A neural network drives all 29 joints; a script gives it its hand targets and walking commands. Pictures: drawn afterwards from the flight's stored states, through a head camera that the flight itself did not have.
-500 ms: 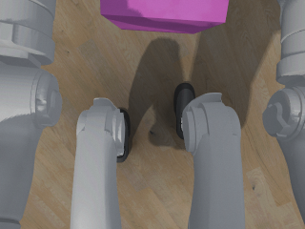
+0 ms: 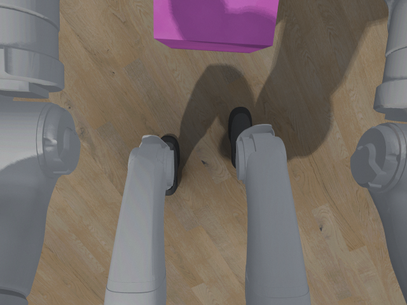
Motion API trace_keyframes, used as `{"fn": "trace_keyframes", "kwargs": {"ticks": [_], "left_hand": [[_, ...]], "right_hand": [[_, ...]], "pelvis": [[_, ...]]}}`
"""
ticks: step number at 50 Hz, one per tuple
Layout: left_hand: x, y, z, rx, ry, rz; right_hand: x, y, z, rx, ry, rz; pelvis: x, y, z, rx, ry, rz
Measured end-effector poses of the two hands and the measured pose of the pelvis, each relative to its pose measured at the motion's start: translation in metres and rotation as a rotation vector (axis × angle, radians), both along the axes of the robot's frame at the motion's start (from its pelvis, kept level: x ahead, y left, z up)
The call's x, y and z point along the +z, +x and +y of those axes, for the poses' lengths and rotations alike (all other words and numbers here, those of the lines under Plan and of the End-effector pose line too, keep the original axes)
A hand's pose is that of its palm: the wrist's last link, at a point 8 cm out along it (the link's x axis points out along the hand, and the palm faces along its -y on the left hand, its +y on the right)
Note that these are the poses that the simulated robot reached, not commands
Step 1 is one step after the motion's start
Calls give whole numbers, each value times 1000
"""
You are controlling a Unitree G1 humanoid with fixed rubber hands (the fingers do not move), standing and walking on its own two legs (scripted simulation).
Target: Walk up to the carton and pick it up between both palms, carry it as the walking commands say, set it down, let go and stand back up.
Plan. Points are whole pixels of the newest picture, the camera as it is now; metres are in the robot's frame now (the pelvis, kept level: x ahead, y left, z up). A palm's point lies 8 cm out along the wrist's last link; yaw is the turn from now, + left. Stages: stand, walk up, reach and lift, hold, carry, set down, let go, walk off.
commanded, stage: set down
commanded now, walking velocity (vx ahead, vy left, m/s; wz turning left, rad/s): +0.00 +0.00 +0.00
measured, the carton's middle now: out of the picture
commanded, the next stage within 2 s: let go in 0.40 s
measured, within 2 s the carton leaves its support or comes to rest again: neither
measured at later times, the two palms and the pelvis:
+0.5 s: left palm out of the picture +0.60 +0.13 +0.00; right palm out of the picture +0.55 -0.26 -0.01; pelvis +0.03 +0.00 +0.10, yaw +0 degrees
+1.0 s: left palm out of the picture +0.47 +0.18 +0.07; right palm out of the picture +0.42 -0.26 +0.07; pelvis +0.10 -0.01 +0.17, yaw -2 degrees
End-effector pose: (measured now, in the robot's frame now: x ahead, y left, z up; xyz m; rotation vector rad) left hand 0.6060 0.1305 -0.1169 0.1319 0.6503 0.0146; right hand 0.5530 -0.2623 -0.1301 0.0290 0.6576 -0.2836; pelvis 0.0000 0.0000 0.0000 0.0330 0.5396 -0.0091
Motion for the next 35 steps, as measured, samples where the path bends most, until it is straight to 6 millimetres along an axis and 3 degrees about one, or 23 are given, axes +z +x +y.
{"fn": "trace_keyframes", "kwargs": {"ticks": [15,28,31,35], "left_hand": [[92,1,0,-24,14,-17],[125,-7,0,-17,50,32],[127,-20,3,2,78,46],[125,-54,12,42,96,102]], "right_hand": [[92,3,2,24,-14,-18],[124,-6,5,57,-42,47],[126,-11,8,99,-53,70],[129,-35,8,154,-67,116]], "pelvis": [[81,11,1,-15,3,-46],[110,37,-3,-9,3,138],[120,45,-5,-12,5,136],[137,61,-9,-15,5,117]]}}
